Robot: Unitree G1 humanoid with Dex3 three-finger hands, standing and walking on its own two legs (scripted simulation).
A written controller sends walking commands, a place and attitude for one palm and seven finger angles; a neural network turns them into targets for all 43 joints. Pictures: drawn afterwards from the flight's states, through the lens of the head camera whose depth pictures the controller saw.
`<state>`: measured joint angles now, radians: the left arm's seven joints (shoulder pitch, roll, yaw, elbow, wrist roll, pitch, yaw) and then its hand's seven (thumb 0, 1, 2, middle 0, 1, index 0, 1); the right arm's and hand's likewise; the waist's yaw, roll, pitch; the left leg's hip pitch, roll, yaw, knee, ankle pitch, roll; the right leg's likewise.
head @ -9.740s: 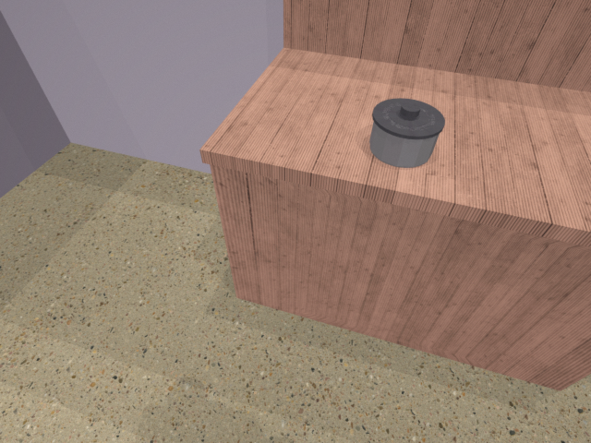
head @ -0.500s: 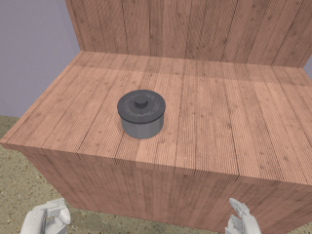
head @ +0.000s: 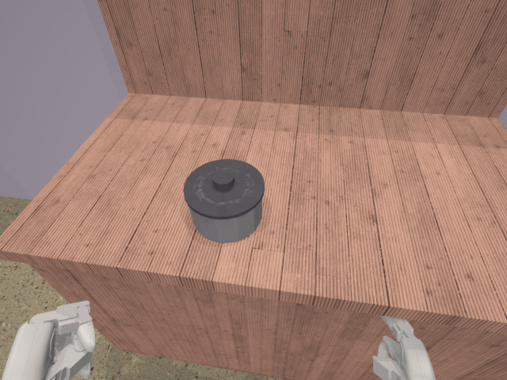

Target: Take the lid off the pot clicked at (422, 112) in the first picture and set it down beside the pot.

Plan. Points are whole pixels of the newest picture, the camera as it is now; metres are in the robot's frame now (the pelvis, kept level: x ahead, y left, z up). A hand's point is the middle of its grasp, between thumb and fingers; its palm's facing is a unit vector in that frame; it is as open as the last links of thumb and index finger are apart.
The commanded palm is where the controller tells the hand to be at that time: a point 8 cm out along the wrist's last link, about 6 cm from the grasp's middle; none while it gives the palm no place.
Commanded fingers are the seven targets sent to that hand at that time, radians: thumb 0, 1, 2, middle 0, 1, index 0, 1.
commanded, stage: raise the hand higher, near the body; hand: left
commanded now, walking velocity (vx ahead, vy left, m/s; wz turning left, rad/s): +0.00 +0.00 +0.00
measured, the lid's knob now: (223, 179) +0.45 +0.12 +0.06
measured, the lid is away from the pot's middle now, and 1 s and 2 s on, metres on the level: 0.00 0.00 0.00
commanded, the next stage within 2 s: reach forward and open the fingers in 0.28 s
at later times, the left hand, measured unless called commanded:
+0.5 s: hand (86, 307) +0.17 +0.24 +0.10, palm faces +0.18 -0.59 -0.79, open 3.0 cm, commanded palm +0.13 +0.27 +0.14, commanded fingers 0.00 0.70 0.97 -1.21 -1.25 -1.21 -1.25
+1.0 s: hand (63, 287) +0.19 +0.28 +0.10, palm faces -0.20 -0.06 -0.98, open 5.6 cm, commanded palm +0.18 +0.27 +0.17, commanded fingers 0.00 -0.06 1.29 -0.91 -0.36 -0.91 -0.36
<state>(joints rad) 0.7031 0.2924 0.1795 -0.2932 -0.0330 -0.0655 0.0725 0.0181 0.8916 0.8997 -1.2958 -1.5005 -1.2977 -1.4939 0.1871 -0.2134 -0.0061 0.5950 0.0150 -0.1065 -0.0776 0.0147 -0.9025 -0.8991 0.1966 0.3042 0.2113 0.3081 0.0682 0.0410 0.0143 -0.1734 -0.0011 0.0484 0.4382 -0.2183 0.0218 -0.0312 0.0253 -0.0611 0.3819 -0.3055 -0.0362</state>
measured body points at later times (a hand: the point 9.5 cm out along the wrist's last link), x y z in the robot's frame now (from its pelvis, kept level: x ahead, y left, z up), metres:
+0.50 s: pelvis -0.01 +0.01 +0.00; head -0.01 -0.02 +0.45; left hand +0.15 +0.27 +0.15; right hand +0.19 -0.21 -0.09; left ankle +0.01 +0.11 -0.74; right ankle -0.06 -0.09 -0.74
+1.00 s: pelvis -0.04 +0.02 +0.00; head -0.04 -0.02 +0.45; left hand +0.20 +0.28 +0.16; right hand +0.17 -0.19 -0.10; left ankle +0.01 +0.11 -0.74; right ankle -0.06 -0.09 -0.74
